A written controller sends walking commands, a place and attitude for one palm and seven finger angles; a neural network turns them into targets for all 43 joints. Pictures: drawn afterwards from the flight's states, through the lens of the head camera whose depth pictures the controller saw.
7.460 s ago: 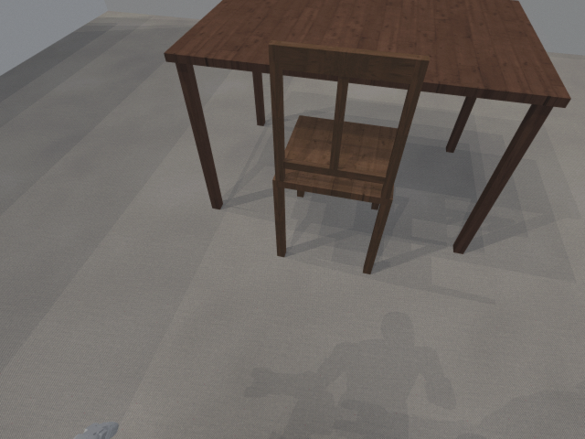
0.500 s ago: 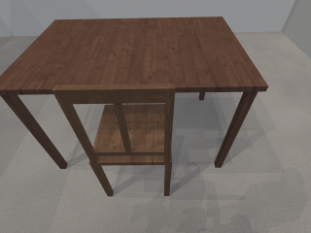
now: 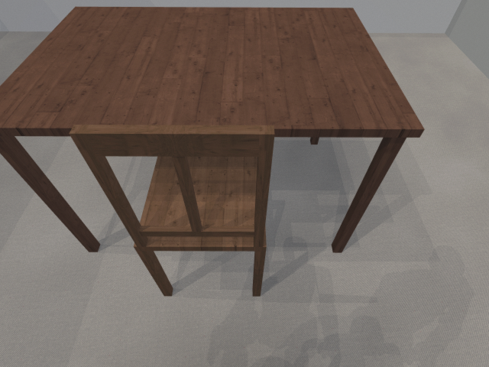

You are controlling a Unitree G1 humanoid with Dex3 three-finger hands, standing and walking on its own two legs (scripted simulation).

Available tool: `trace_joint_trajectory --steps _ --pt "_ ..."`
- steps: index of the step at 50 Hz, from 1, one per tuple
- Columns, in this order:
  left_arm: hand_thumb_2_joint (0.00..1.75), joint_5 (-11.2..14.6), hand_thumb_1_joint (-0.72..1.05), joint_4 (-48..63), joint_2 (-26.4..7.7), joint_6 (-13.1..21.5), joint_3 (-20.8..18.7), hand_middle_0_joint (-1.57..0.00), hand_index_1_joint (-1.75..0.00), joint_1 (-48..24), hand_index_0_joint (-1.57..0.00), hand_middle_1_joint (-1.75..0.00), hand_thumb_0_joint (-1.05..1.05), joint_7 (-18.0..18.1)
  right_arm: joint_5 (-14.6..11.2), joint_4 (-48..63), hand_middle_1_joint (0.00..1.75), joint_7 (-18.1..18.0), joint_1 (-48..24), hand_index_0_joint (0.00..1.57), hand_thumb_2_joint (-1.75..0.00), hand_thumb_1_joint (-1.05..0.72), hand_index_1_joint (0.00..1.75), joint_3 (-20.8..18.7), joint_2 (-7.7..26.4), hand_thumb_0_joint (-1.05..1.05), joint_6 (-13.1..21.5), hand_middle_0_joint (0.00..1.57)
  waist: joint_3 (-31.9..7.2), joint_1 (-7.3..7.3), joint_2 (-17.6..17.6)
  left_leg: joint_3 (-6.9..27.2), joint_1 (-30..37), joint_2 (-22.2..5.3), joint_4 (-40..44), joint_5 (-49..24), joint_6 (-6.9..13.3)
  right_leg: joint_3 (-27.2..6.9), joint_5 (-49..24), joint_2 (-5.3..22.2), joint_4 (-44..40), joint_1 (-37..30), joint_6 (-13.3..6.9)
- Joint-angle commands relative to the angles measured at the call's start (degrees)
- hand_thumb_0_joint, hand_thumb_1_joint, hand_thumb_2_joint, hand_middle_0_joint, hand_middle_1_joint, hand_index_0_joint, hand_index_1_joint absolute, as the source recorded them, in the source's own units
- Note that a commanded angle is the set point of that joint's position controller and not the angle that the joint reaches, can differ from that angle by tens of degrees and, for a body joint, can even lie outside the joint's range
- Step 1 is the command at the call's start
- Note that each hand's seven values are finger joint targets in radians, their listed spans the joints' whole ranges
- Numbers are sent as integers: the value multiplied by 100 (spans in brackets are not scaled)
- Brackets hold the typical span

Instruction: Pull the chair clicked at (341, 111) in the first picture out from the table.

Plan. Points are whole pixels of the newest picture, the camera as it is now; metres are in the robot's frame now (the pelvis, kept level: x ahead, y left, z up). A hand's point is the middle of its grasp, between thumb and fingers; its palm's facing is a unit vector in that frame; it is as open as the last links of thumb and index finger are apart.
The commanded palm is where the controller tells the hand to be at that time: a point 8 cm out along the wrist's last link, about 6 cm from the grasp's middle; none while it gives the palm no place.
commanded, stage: look again from close up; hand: left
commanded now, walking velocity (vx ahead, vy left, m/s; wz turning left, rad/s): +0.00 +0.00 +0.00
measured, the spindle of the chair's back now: (189, 196) +0.49 +0.17 -0.10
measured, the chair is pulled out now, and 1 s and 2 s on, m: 0.00 0.00 0.00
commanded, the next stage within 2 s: raise the hand toward the chair's back in 0.50 s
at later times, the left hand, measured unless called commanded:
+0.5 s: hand out of the picture +0.02 +0.16 -0.17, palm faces +0.02 -0.98 -0.20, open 7.4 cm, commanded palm none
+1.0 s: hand (163, 353) +0.16 +0.15 -0.07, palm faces +0.02 -1.00 +0.03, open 9.0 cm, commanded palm +0.13 +0.22 -0.06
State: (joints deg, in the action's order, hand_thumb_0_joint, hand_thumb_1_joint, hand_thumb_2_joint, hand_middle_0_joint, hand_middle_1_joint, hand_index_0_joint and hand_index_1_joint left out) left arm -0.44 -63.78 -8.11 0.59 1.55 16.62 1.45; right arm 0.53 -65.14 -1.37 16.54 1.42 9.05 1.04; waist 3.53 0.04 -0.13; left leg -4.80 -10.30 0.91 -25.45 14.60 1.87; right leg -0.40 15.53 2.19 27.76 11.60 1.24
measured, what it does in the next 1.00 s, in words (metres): lowers itself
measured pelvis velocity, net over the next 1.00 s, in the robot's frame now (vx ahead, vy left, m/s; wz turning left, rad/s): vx -0.03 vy -0.03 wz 0.05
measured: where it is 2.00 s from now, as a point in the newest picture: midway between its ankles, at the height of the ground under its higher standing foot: outside the picture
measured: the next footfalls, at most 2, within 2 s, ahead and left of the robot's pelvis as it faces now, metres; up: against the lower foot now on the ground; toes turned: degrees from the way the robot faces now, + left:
none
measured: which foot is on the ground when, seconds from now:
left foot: down 0.00-1.00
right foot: down 0.00-1.00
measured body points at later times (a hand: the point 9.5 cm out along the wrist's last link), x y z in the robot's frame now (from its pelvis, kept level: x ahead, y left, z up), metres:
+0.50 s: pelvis +0.01 -0.01 +0.00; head +0.03 -0.01 +0.45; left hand +0.02 +0.21 -0.16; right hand +0.02 -0.23 -0.16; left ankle -0.01 +0.10 -0.74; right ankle -0.01 -0.13 -0.74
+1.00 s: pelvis -0.03 -0.03 -0.09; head +0.02 -0.02 +0.35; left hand +0.15 +0.20 -0.07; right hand +0.22 -0.27 -0.11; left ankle -0.01 +0.10 -0.74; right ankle -0.01 -0.13 -0.74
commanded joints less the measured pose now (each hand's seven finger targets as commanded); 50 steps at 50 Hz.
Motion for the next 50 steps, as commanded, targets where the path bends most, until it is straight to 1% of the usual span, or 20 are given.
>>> trace_joint_trajectory --steps 1,7,9,29,30,31,32,33,34,35,36,38,39,40,41,42,43,45,47,50 --pt "90 -11 90 144 -652 91 -158 -20 -30 301 -20 -30 0 85 -24 146 30 -35 263 20 -90 -90 30 -129 511 0 121 20 -129 -4 21 595 87 -646 482 -1007 39 -318 -1094 362 -395 3 -269" --pt "90 -27 90 105 -604 85 -162 -20 -30 276 -20 -30 0 90 -23 96 30 -47 193 20 -90 -90 30 -136 428 0 106 20 70 5 109 619 55 -655 547 -978 37 -296 -1049 344 -479 58 -260" --pt "90 -21 90 105 -610 97 -164 -20 -30 294 -20 -30 0 90 -13 100 30 -46 176 20 -90 -90 30 -135 467 0 116 20 -88 1 108 604 181 -655 507 -1132 28 -295 -1219 378 -454 10 -259" --pt "90 -17 90 131 -689 132 -198 -20 -30 247 -20 -30 0 80 -8 82 30 -59 135 20 -90 -90 30 -143 500 0 129 20 -224 11 92 616 278 -650 541 -1392 -25 -261 -1595 408 -525 -210 -276" --pt "90 -83 90 -58 -807 201 -218 -20 -30 674 -20 -30 0 314 -61 513 30 -9 -342 20 -90 -90 30 -210 736 0 140 20 -34 181 463 439 -220 -781 -721 -1760 -188 -529 -3589 720 -525 -125 -171" --pt "89 1074 88 8788 -2136 1448 -1009 -20 -30 -3627 -20 -30 0 244 -318 2432 30 -260 -101 20 -90 -90 30 -333 1639 0 949 20 -2872 -483 -700 488 1192 -117 63 -2238 -60 28 -2882 119 59 -643 -298" --pt "88 834 85 8369 -2379 1343 -1384 -20 -29 -2556 -20 -29 0 559 -304 2187 30 -494 -666 20 -90 -90 30 -166 1018 0 1366 20 -2393 -159 -1069 212 1445 -315 0 -2147 -58 81 -1603 -126 170 -113 -271" --pt "87 761 83 6827 -378 564 -134 -19 -29 222 -19 -29 0 505 -238 2360 30 -414 -561 20 -90 -90 30 -243 918 0 1682 20 -1815 -112 -1129 405 975 -393 108 -2485 -98 478 -656 -203 377 405 -281" --pt "86 1006 81 6244 213 332 55 -19 -29 419 -19 -29 0 459 -328 2191 30 -395 -399 20 -90 -90 30 -293 1001 0 1757 20 -1071 -267 -540 562 395 -315 -120 -2165 -136 613 -561 -140 386 746 -195" --pt "85 985 78 6586 -19 601 -85 -19 -28 -198 -19 -28 0 362 -262 2527 30 -352 -456 20 -90 -90 30 -398 1204 0 1822 20 -481 -368 -354 666 -179 -237 -436 -1510 -144 670 -632 -135 352 1113 -166" --pt "84 932 76 6212 -223 930 -375 -19 -28 -116 -19 -28 0 222 -154 2604 30 -314 -394 20 -90 -90 30 -490 1298 0 1841 20 -444 -440 218 659 -681 -159 -748 -926 -154 738 -426 -169 465 1544 -171" --pt "82 1082 71 5195 310 1674 -330 -18 -27 1309 -18 -27 0 -342 -72 3000 30 -167 -560 20 -90 -90 30 -565 1184 0 1899 20 -601 -38 1211 556 -1622 -70 -1349 -355 -214 808 67 -226 1027 2088 -215" --pt "81 1215 69 4978 302 2137 -496 -18 -27 1637 -18 -27 0 -692 -65 3182 30 -94 -693 20 -90 -90 30 -615 1162 0 1914 20 -656 151 1574 526 -2205 -52 -1679 -130 -244 739 212 -221 1392 2339 -226" --pt "80 1347 67 4977 176 2638 -698 -18 -26 1893 -18 -26 0 -1073 -59 3344 30 -12 -756 20 -90 -90 30 -680 1171 0 1904 20 -898 285 1662 468 -2607 -19 -1982 -33 -281 642 238 -215 1722 2405 -251" --pt "79 1435 64 5052 42 3107 -840 -17 -26 2005 -17 -26 0 -1468 -46 3558 30 80 -884 20 -90 -90 30 -714 1184 0 1896 20 -1114 366 1389 403 -2918 30 -2289 -34 -302 524 34 -185 2044 2432 -281" --pt "78 1463 62 4824 -421 3481 -1266 -17 -26 1942 -17 -26 0 -1859 -98 3680 30 175 -910 20 -90 -90 30 -755 1190 0 1850 20 -1234 426 953 398 -3178 58 -2587 -62 -341 334 -156 -127 2347 2467 -358" --pt "77 1450 60 4907 -629 3696 -1433 -17 -25 1776 -17 -25 0 -2091 -114 3882 30 209 -981 20 -90 -90 30 -779 1208 0 1799 20 -1444 446 668 318 -3438 97 -2846 -25 -304 244 -177 -107 2601 2567 -366" --pt "75 1540 55 5489 -812 3534 -1552 -16 -25 1432 -16 -25 0 -2218 -158 4328 30 205 -1134 20 -90 -90 30 -769 1207 0 1653 20 -1786 540 194 159 -3766 174 -3107 333 -206 39 285 -88 2783 2707 -336" --pt "73 1690 50 6332 -1089 3260 -1763 -16 -24 942 -16 -24 0 -2069 -176 4607 30 134 -1127 20 -90 -90 30 -744 1201 0 1490 20 -2103 506 13 253 -3856 136 -3210 615 -167 -57 818 -152 2818 2835 -319" --pt "70 1652 43 7857 -1044 3331 -1564 -15 -23 141 -15 -23 0 -1681 -164 4678 30 2 -832 20 -90 -90 30 -685 1085 0 1426 20 -2503 181 -527 380 -3583 5 -3529 540 -57 -143 804 -194 2852 3150 -301"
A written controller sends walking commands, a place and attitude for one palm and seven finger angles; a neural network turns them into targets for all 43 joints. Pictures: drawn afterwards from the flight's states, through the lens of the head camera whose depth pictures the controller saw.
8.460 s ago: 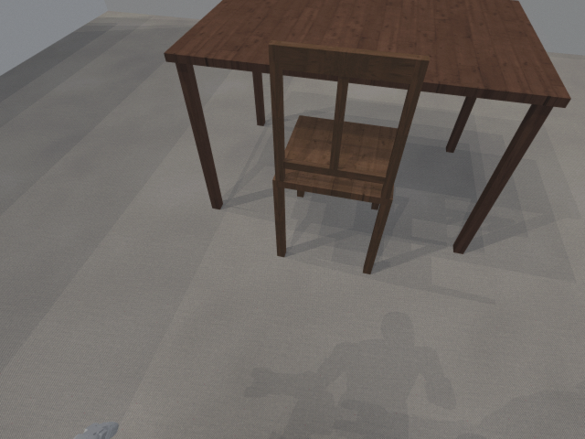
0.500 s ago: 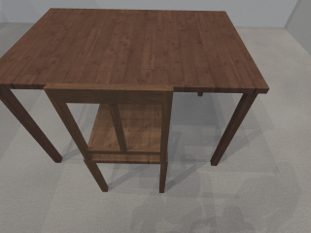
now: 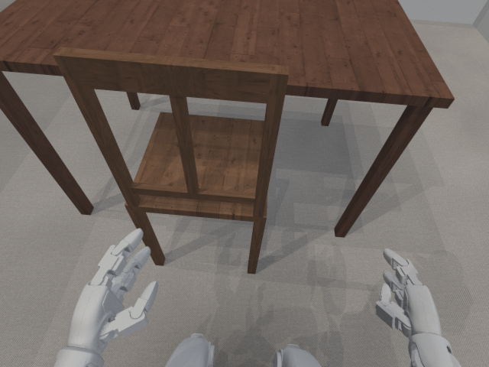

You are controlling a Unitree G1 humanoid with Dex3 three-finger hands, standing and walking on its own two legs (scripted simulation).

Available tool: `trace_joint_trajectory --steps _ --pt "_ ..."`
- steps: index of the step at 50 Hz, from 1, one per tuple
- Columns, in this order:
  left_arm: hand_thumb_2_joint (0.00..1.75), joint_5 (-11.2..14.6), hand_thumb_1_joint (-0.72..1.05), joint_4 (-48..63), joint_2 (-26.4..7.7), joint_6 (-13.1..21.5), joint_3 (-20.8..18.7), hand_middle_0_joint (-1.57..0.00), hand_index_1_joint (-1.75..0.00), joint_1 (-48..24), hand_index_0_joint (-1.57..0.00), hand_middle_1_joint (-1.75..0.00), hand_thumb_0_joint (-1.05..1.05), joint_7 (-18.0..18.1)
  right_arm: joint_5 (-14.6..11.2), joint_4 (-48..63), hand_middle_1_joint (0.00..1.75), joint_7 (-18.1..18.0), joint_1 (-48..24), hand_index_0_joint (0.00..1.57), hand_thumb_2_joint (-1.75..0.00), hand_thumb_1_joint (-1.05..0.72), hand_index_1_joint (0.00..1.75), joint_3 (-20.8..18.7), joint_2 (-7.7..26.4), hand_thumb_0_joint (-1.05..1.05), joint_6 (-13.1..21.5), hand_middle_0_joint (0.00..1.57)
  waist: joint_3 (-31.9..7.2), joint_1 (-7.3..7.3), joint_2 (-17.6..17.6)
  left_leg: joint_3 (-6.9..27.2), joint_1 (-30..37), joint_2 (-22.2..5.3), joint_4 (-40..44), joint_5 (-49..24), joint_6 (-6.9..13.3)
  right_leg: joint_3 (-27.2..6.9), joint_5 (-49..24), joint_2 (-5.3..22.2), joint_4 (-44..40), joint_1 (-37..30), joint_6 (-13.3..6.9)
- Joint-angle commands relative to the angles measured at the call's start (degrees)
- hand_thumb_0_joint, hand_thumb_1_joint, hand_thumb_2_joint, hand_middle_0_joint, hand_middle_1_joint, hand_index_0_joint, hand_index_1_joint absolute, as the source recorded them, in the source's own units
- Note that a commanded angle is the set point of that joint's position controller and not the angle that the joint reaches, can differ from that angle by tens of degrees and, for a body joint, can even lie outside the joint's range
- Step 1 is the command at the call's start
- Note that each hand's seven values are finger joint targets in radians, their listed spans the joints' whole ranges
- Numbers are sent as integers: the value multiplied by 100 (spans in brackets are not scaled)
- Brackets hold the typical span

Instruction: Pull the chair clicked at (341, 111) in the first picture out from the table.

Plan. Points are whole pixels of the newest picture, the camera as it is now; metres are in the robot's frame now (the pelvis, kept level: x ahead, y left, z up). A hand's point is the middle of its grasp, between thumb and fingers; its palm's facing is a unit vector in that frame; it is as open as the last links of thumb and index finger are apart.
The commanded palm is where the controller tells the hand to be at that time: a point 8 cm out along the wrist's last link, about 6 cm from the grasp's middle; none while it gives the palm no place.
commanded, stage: raise the hand toward the chair's back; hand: left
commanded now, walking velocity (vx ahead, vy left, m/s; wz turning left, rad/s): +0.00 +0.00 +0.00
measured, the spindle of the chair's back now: (186, 150) +0.53 +0.17 -0.01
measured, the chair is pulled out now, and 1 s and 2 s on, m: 0.00 0.00 0.00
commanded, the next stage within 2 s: aim the fingers beside a spindle in 1.70 s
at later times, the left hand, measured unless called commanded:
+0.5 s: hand (118, 289) +0.22 +0.20 +0.04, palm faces +0.01 -1.00 -0.06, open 13.4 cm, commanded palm +0.19 +0.26 +0.04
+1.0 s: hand (106, 272) +0.24 +0.22 +0.05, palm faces +0.01 -1.00 -0.06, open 16.7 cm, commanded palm +0.22 +0.28 +0.05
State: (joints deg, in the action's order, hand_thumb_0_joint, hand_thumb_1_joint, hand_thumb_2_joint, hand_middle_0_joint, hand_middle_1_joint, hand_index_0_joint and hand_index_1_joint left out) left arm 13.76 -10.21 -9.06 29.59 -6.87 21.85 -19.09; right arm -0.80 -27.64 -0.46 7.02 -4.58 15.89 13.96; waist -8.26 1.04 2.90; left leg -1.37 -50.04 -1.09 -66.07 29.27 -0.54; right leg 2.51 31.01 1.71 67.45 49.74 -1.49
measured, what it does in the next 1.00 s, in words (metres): stands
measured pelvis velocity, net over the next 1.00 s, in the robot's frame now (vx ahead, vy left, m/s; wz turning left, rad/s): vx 0.01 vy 0.02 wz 0.02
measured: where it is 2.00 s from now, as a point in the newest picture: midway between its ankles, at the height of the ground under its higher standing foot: outside the picture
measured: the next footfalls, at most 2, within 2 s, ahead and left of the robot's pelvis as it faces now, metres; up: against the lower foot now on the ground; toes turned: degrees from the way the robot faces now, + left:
none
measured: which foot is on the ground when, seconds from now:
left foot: down 0.00-1.00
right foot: down 0.00-1.00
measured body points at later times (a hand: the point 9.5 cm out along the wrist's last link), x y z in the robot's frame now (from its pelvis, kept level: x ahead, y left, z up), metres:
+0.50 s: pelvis -0.01 +0.01 +0.00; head +0.07 +0.01 +0.44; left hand +0.21 +0.26 +0.04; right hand +0.14 -0.23 -0.10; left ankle +0.03 +0.13 -0.65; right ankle +0.02 -0.10 -0.65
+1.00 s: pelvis +0.01 +0.02 +0.00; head +0.08 +0.04 +0.45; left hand +0.23 +0.28 +0.05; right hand +0.21 -0.19 -0.07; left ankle +0.03 +0.13 -0.65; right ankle +0.02 -0.10 -0.65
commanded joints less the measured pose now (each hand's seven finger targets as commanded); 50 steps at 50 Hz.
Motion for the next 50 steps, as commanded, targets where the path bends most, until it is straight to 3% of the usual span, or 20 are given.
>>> trace_joint_trajectory --steps 1,2,4,7,9,12,14,17,19,21,26,30,32,36,40,50 --pt "69 167 41 2939 -940 529 -571 -15 -22 -610 -15 -22 0 457 0 883 30 -135 169 20 -90 -90 30 -60 395 0 146 20 -1432 -52 -894 106 513 164 450 -1022 209 -370 -913 -173 -1043 -523 -27" --pt "68 148 39 3256 -986 595 -436 -15 -22 -918 -15 -22 0 471 26 847 30 -173 266 20 -90 -90 30 -25 438 0 134 20 -1435 -250 -696 168 451 126 306 -971 237 -389 -851 -223 -1007 -349 -1" --pt "66 77 34 3085 -867 614 -203 -14 -21 -837 -14 -21 0 381 30 661 30 -252 318 20 -90 -90 30 24 434 0 177 20 -1297 -374 -836 242 353 84 168 -949 242 -348 -795 -237 -997 -123 -18" --pt "63 147 27 2366 -846 244 -60 -14 -20 -737 -14 -20 0 50 -31 482 30 -345 297 20 -90 -90 30 108 507 0 233 20 -975 -503 -534 319 -8 70 92 -617 261 -335 -354 -272 -1134 51 13" --pt "61 222 22 2051 -1079 -165 -343 -13 -19 -603 -13 -19 0 -107 -107 483 30 -394 241 20 -90 -90 30 126 522 0 224 20 -1071 -338 -415 313 -197 94 198 -374 233 -419 122 -212 -1319 -185 39" --pt "58 368 15 1803 -1305 -749 -863 -13 -18 -215 -13 -18 0 -82 -149 556 30 -442 112 20 -90 -90 30 129 456 0 150 20 -1410 -41 -243 280 -136 126 365 -580 225 -456 121 -176 -1457 -731 53" --pt "56 433 11 2161 -1253 -838 -989 -12 -18 -179 -12 -18 0 74 -138 616 30 -434 100 20 -90 -90 30 129 358 0 125 20 -1680 55 -233 263 21 137 487 -831 227 -408 -198 -135 -1449 -1000 82" --pt "53 399 4 2044 -1184 -713 -1032 -11 -16 -119 -11 -16 0 359 -90 510 30 -419 70 20 -90 -90 30 144 294 0 124 20 -1417 68 -174 321 59 112 606 -998 202 -216 -461 -184 -1327 -915 53" --pt "51 330 -1 2039 -1069 -490 -888 -11 -16 -182 -11 -16 0 434 -79 451 30 -394 138 20 -90 -90 30 129 314 0 160 20 -1243 -20 -183 327 84 105 671 -889 193 -181 -357 -167 -1340 -730 61" --pt "49 265 -6 1962 -1020 -312 -751 -10 -15 -153 -10 -15 0 455 -68 418 30 -378 222 20 -90 -90 30 114 350 0 194 20 -1191 -103 -203 314 134 103 702 -786 202 -137 -271 -161 -1339 -579 66" --pt "44 211 -17 1992 -1042 -124 -599 -9 -13 -268 -9 -13 0 388 -83 454 30 -380 341 20 -90 -90 30 100 478 0 245 20 -1125 -143 -422 342 378 114 882 -723 203 32 -375 -181 -1260 -408 23" --pt "40 213 -27 2196 -1109 -112 -698 -8 -12 -238 -8 -12 0 484 -74 480 30 -375 386 20 -90 -90 30 85 497 0 218 20 -1268 -124 -616 357 642 100 975 -938 188 132 -678 -209 -1198 -462 11" --pt "38 184 -31 2131 -1232 -140 -827 -8 -11 -235 -8 -11 0 532 -61 471 30 -370 399 20 -90 -90 30 74 506 0 167 20 -1270 -118 -505 379 652 85 983 -1035 185 161 -767 -245 -1175 -496 10" --pt "34 142 -41 2227 -1073 -183 -644 -7 -9 -259 -7 -9 0 545 -56 531 30 -329 422 20 -90 -90 30 105 510 0 102 20 -1232 -153 -795 417 891 69 1052 -1269 135 231 -1023 -244 -1132 -448 -6" --pt "30 140 -50 2176 -1121 -303 -669 -6 -8 -337 -6 -8 0 482 -48 568 30 -311 456 20 -90 -90 30 124 528 0 25 20 -1282 -213 -713 428 970 59 1035 -1394 134 244 -1173 -260 -1178 -500 10" --pt "30 197 -50 2081 -1243 -407 -842 -6 -8 -632 -6 -8 0 329 -56 566 30 -329 464 20 -90 -90 30 176 540 0 -35 20 -1368 -213 -677 467 1156 35 1057 -1766 102 271 -1459 -264 -1203 -616 6"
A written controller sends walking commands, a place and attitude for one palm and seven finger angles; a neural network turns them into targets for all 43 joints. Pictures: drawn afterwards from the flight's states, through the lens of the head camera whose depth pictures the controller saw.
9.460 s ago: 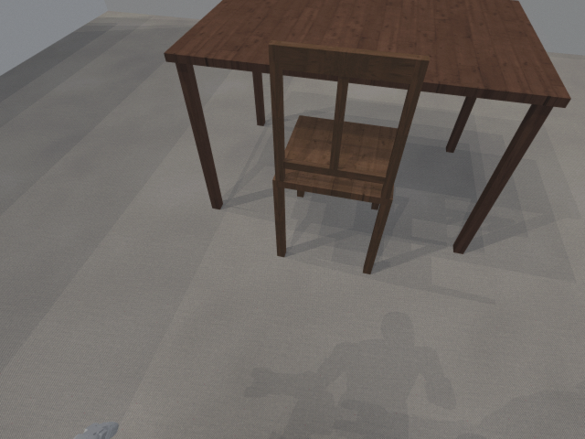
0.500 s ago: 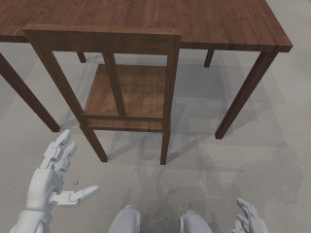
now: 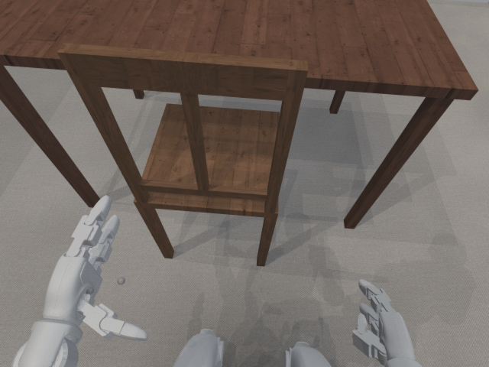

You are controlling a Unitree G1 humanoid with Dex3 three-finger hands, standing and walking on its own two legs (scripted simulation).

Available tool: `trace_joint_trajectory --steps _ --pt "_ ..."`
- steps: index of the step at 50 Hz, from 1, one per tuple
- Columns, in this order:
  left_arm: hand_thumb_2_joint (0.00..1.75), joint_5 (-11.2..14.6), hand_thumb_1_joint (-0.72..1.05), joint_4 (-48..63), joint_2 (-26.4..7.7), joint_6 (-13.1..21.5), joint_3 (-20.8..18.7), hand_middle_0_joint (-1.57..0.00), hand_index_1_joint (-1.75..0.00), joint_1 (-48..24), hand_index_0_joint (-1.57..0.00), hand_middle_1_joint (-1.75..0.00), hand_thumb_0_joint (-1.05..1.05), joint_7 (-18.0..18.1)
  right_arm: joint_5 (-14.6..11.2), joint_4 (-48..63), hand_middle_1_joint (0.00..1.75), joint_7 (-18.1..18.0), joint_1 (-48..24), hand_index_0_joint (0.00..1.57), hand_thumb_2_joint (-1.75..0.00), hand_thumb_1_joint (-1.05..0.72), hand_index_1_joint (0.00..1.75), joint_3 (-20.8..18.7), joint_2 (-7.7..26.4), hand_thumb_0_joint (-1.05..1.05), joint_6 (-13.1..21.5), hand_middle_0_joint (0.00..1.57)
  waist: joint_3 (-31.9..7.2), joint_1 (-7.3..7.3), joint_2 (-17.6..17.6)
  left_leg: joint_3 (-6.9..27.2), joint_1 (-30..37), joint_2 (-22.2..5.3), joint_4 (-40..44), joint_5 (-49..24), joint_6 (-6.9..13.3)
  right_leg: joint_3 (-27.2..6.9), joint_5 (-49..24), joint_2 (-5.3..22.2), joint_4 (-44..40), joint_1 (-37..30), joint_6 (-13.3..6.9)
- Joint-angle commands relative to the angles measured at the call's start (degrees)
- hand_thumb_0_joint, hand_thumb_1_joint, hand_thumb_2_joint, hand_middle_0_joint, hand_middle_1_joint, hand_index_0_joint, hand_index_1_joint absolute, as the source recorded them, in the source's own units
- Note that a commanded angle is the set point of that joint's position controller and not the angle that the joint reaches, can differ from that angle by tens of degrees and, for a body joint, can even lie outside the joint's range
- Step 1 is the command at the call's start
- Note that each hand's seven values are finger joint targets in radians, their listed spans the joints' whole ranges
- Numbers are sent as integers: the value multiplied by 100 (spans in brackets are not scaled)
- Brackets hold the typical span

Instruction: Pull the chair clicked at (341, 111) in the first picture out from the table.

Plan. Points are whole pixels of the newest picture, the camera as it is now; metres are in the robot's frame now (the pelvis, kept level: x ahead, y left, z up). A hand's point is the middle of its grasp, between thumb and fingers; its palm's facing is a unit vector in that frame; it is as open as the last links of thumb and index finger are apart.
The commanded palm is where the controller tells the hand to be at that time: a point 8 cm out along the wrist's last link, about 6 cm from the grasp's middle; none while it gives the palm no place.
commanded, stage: raise the hand toward the chair's back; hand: left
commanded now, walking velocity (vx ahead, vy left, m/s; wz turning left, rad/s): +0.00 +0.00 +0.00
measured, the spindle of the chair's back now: (197, 147) +0.53 +0.14 -0.01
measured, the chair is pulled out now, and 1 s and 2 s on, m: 0.00 0.00 0.00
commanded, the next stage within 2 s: aim the fingers beside a spindle in 0.70 s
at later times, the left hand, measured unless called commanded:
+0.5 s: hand (124, 268) +0.25 +0.19 +0.05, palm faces -0.01 -1.00 -0.06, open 16.9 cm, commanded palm +0.22 +0.25 +0.05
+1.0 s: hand (136, 264) +0.26 +0.18 +0.04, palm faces -0.03 -1.00 -0.05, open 16.9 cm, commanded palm +0.25 +0.23 +0.04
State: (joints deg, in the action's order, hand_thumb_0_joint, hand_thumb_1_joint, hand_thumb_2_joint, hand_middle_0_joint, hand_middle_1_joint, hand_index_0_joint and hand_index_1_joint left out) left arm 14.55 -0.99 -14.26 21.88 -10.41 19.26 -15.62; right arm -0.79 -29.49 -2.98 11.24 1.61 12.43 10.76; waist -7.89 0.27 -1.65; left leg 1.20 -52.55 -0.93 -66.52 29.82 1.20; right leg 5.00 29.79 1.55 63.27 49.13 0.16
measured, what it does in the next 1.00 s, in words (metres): stands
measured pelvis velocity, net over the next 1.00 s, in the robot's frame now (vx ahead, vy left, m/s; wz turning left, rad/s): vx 0.00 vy -0.01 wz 0.00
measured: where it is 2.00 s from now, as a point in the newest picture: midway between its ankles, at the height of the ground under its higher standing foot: outside the picture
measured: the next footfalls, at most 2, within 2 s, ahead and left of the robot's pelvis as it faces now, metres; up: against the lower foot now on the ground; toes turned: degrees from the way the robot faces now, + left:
none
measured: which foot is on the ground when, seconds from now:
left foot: down 0.00-1.00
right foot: down 0.00-1.00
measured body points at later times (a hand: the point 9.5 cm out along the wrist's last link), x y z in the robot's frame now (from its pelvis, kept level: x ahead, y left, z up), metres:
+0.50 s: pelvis +0.00 -0.01 +0.01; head +0.07 +0.00 +0.45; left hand +0.24 +0.25 +0.06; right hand +0.17 -0.26 -0.07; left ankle +0.02 +0.10 -0.65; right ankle +0.01 -0.13 -0.65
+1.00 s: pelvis +0.00 -0.01 +0.00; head +0.07 -0.01 +0.44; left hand +0.25 +0.24 +0.05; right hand +0.17 -0.25 -0.08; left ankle +0.02 +0.10 -0.65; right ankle +0.01 -0.13 -0.65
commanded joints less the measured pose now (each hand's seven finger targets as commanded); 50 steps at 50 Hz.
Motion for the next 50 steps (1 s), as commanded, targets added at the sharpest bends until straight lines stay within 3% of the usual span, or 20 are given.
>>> trace_joint_trajectory --steps 1,7,13,14,17,19,22,28,32,35,40,44,47,50 --pt "30 138 -50 1158 -758 363 -518 -6 -8 -428 -6 -8 0 -36 -53 739 30 -76 39 20 -90 -90 30 -442 890 0 293 20 -1436 -131 -241 207 1406 25 1104 -1794 -74 14 -1322 -241 -798 -573 -157" --pt "30 199 -50 986 -938 319 -724 -6 -8 -527 -6 -8 0 -117 -69 667 30 -98 47 20 -90 -90 30 -441 933 0 314 20 -1496 -109 -204 194 1391 33 1140 -1879 -60 -9 -1417 -237 -853 -748 -162" --pt "30 287 -50 772 -820 312 -698 -6 -8 -506 -6 -8 0 -163 -89 641 30 -89 63 20 -90 -90 30 -463 923 0 322 20 -1433 -128 -56 134 1353 53 1210 -1819 -41 -35 -1452 -225 -978 -883 -131" --pt "30 277 -50 781 -822 324 -681 -6 -8 -505 -6 -8 0 -160 -93 632 30 -80 60 20 -90 -90 30 -468 933 0 329 20 -1412 -112 -189 117 1363 55 1219 -1806 -51 -46 -1437 -217 -980 -871 -137" --pt "30 251 -50 815 -957 387 -774 -6 -8 -519 -6 -8 0 -111 -78 613 30 -74 52 20 -90 -90 30 -481 932 0 344 20 -1431 -93 -172 103 1328 56 1214 -1824 -40 -76 -1456 -213 -987 -934 -146" --pt "30 238 -50 746 -876 422 -733 -6 -8 -469 -6 -8 0 -87 -84 614 30 -58 55 20 -90 -90 30 -487 915 0 332 20 -1345 -104 -186 85 1327 56 1226 -1799 -49 -65 -1457 -206 -991 -901 -141" --pt "30 249 -50 625 -930 449 -798 -6 -8 -524 -6 -8 0 -60 -81 612 30 -64 52 20 -90 -90 30 -491 925 0 308 20 -1295 -126 15 51 1156 69 1184 -1633 -15 -127 -1367 -204 -1051 -952 -120" --pt "30 233 -50 806 -914 570 -711 -6 -8 -635 -6 -8 0 -80 -84 632 30 -60 47 20 -90 -90 30 -474 912 0 330 20 -1401 -132 -255 45 1280 74 1199 -1592 -10 -159 -1319 -186 -1055 -945 -133" --pt "30 271 -50 561 -887 516 -708 -6 -8 -652 -6 -8 0 -128 -99 621 30 -72 26 20 -90 -90 30 -455 919 0 312 20 -1180 -178 11 43 1057 87 1188 -1311 4 -198 -1048 -196 -1150 -922 -113" --pt "30 254 -50 662 -895 523 -695 -6 -8 -694 -6 -8 0 -149 -103 642 30 -85 17 20 -90 -90 30 -453 913 0 330 20 -1279 -151 -167 42 1179 90 1190 -1387 2 -194 -1132 -181 -1120 -913 -123" --pt "30 264 -50 642 -861 513 -688 -6 -8 -663 -6 -8 0 -161 -97 625 30 -89 18 20 -90 -90 30 -442 898 0 347 20 -1269 -163 -95 61 1199 82 1182 -1476 0 -165 -1240 -193 -1088 -915 -122" --pt "30 199 -50 443 -754 542 -448 -6 -8 -1313 -6 -8 0 -146 -76 553 30 -99 48 20 -90 -90 30 -416 949 0 386 20 -1126 -313 -69 87 993 80 1051 -1140 2 -204 -893 -169 -1051 -582 -102" --pt "30 168 -50 343 -871 566 -536 -6 -8 -1526 -6 -8 0 -117 -68 552 30 -114 61 20 -90 -90 30 -423 977 0 403 20 -1259 -252 12 90 940 80 1020 -1122 12 -235 -828 -169 -1016 -616 -124" --pt "30 106 -50 367 -738 536 -376 -6 -8 -1653 -6 -8 0 -75 -69 568 30 -90 70 20 -90 -90 30 -422 957 0 393 20 -1492 -220 -270 73 1135 83 1030 -1349 -2 -205 -1073 -147 -922 -603 -140"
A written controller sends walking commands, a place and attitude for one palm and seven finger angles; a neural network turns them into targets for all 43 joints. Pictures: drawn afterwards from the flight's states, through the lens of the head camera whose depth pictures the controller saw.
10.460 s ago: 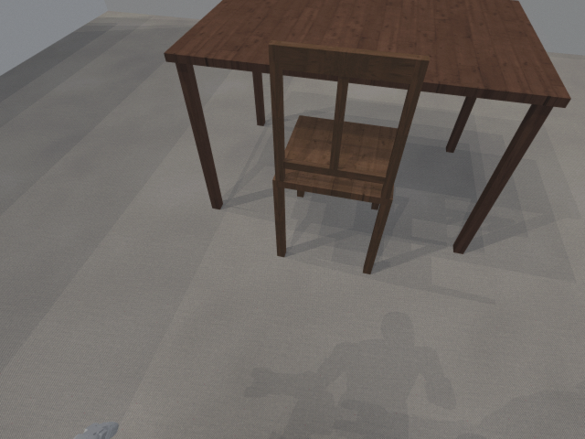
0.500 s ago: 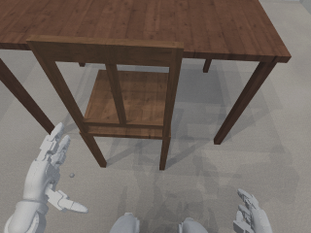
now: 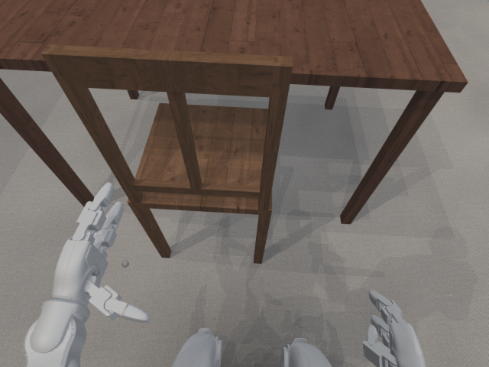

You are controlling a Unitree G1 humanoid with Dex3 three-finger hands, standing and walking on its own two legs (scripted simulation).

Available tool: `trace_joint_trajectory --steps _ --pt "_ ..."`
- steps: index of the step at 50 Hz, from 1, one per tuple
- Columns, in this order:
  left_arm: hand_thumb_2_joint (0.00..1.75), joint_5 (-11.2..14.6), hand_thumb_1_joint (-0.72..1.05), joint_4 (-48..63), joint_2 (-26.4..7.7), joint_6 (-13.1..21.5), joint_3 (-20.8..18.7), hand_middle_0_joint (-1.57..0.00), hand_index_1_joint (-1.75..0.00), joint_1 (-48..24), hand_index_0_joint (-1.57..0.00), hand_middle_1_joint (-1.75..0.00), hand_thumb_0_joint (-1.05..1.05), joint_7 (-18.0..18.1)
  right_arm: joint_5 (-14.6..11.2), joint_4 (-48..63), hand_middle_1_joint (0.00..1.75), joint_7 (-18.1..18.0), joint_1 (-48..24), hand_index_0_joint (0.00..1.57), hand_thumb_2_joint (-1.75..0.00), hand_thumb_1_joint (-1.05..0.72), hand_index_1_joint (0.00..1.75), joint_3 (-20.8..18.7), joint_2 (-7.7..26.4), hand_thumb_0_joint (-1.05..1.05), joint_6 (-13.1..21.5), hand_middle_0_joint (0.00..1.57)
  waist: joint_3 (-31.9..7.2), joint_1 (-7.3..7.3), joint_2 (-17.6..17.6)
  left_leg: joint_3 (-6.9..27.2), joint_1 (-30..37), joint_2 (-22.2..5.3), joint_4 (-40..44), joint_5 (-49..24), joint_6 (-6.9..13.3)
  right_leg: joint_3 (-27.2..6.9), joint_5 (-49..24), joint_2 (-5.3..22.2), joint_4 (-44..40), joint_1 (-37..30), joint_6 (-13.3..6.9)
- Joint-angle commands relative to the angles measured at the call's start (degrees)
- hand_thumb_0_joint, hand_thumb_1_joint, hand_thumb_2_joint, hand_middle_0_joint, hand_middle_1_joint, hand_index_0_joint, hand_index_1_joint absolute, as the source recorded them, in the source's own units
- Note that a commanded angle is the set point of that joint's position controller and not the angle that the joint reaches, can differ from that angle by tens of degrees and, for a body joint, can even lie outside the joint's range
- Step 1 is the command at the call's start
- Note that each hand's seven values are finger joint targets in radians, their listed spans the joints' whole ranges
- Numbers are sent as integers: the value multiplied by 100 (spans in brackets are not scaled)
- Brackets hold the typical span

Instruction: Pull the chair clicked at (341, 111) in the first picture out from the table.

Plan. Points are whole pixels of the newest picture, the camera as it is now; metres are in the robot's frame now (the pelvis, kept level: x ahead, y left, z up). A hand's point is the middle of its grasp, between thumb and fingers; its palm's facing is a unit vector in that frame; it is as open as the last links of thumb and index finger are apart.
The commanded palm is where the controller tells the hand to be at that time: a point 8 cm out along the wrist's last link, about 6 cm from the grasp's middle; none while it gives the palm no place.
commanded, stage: aim the fingers beside a spindle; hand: left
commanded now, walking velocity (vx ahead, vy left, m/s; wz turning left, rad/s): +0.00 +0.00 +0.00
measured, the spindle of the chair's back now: (187, 146) +0.53 +0.15 -0.01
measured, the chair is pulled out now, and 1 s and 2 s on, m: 0.00 0.00 0.00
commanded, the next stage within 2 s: push the fingers through the gap in 1.80 s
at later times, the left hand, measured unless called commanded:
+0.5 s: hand (152, 236) +0.31 +0.17 +0.02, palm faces -0.05 -1.00 -0.04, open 16.9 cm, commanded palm +0.30 +0.22 +0.02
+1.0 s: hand (175, 214) +0.36 +0.14 +0.00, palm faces -0.05 -1.00 -0.04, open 16.9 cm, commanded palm +0.35 +0.20 +0.00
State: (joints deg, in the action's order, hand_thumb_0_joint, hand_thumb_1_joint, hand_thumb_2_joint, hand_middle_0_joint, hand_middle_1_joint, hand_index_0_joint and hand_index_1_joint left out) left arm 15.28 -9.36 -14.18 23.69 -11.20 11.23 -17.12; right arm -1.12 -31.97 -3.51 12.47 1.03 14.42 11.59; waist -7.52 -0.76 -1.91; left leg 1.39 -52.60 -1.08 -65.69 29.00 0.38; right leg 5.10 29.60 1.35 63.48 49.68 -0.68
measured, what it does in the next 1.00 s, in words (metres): stands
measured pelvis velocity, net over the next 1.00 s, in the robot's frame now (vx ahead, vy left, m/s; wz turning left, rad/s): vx -0.01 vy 0.00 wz -0.02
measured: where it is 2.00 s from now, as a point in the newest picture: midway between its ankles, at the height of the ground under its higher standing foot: outside the picture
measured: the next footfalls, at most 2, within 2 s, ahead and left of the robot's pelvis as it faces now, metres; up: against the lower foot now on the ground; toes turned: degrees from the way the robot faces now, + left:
none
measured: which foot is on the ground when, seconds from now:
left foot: down 0.00-1.00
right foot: down 0.00-1.00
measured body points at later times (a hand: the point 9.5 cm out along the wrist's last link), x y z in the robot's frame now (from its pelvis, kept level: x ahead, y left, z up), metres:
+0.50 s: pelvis +0.00 +0.00 -0.01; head +0.09 +0.01 +0.43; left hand +0.31 +0.22 +0.03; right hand +0.15 -0.25 -0.11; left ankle +0.03 +0.11 -0.65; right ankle +0.01 -0.12 -0.65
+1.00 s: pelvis -0.01 +0.00 -0.02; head +0.11 +0.00 +0.41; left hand +0.36 +0.20 +0.01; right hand +0.13 -0.25 -0.14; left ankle +0.03 +0.11 -0.65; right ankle +0.01 -0.12 -0.65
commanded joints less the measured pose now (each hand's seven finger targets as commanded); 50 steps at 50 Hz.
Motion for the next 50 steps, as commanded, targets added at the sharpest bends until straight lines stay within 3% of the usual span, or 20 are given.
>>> trace_joint_trajectory --steps 1,2,5,10,13,16,19,22,24,27,34,38,42,44,49,50 --pt "30 22 -50 1195 -769 331 -305 -6 -8 -974 -6 -8 0 108 -24 804 30 -33 -25 20 -90 -90 30 -367 762 0 303 20 -1588 -133 -143 66 1148 90 927 -1349 81 -211 -1159 -129 -914 -692 -47" --pt "30 23 -50 1043 -900 288 -495 -6 -8 -766 -6 -8 0 157 -18 792 30 -30 -7 20 -90 -90 30 -383 770 0 271 20 -1621 -75 28 64 1059 81 917 -1427 85 -221 -1241 -147 -913 -800 -47" --pt "30 -13 -50 1077 -795 285 -425 -6 -8 -807 -6 -8 0 238 -16 812 30 20 -21 20 -90 -90 30 -383 740 0 213 20 -1722 -27 -183 46 1133 84 925 -1584 53 -197 -1406 -131 -819 -796 -62" --pt "30 -71 -50 780 -758 298 -413 -6 -8 -1072 -6 -8 0 366 2 802 30 65 7 20 -90 -90 30 -393 761 0 90 20 -1594 -118 109 1 860 85 839 -1367 66 -241 -1291 -136 -823 -724 -30" --pt "30 -138 -50 797 -635 383 -220 -6 -8 -1405 -6 -8 0 371 17 796 30 75 17 20 -90 -90 30 -390 759 0 63 20 -1695 -143 -103 33 938 76 816 -1449 60 -226 -1321 -134 -724 -607 -58" --pt "30 -159 -50 757 -588 439 -129 -6 -8 -1715 -6 -8 0 378 25 730 30 70 56 20 -90 -90 30 -406 777 0 46 20 -1823 -195 -98 61 1025 56 758 -1527 54 -211 -1362 -137 -662 -481 -59" --pt "30 -182 -50 579 -727 444 -274 -6 -8 -1746 -6 -8 0 423 29 688 30 76 67 20 -90 -90 30 -421 799 0 8 20 -1907 -148 -73 55 948 54 717 -1534 52 -240 -1377 -134 -624 -496 -66" --pt "30 -261 -50 444 -545 435 -50 -6 -8 -2075 -6 -8 0 491 40 653 30 93 74 20 -90 -90 30 -418 796 0 -37 20 -1901 -212 -43 113 984 30 699 -1551 49 -187 -1308 -145 -541 -307 -70" --pt "30 -308 -50 413 -472 433 15 -6 -8 -2074 -6 -8 0 563 43 677 30 122 67 20 -90 -90 30 -423 783 0 -84 20 -1956 -170 -153 106 1053 38 715 -1552 30 -189 -1288 -131 -533 -273 -80" --pt "30 -380 -50 169 -668 427 -161 -6 -8 -2449 -6 -8 0 699 63 611 30 124 98 20 -90 -90 30 -415 805 0 -168 20 -1898 -219 47 114 835 33 656 -1392 42 -197 -1193 -149 -487 -213 -76" --pt "30 -428 -50 -38 -596 526 -141 -6 -8 -2859 -6 -8 0 795 87 607 30 171 102 20 -90 -90 30 -413 761 0 -303 20 -2214 -180 -101 24 824 62 513 -1528 39 -281 -1431 -130 -407 -303 -79" --pt "30 -480 -50 -368 -432 526 62 -6 -8 -3208 -6 -8 0 796 80 554 30 182 149 20 -90 -90 30 -413 782 0 -364 20 -2150 -290 32 47 690 55 430 -1416 50 -282 -1350 -137 -370 -136 -70" --pt "30 -528 -50 -545 -551 585 -27 -6 -8 -3657 -6 -8 0 846 82 489 30 170 201 20 -90 -90 30 -431 800 0 -409 20 -2264 -307 24 44 644 58 352 -1416 56 -300 -1353 -132 -299 -69 -84" --pt "30 -523 -50 -493 -498 621 -33 -6 -8 -3526 -6 -8 0 871 105 501 30 203 216 20 -90 -90 30 -437 771 0 -434 20 -2485 -222 -89 44 811 58 352 -1661 33 -297 -1544 -121 -248 -145 -94" --pt "30 -590 -50 -937 -549 658 -97 -6 -8 -3942 -6 -8 0 969 109 401 30 236 261 20 -90 -90 30 -438 775 0 -532 20 -2282 -314 62 27 492 63 245 -1438 49 -322 -1428 -133 -203 12 -78" --pt "30 -601 -50 -935 -583 678 -151 -6 -8 -3953 -6 -8 0 988 118 408 30 240 276 20 -90 -90 30 -448 779 0 -550 20 -2410 -306 99 3 471 66 215 -1477 55 -348 -1496 -132 -184 -60 -71"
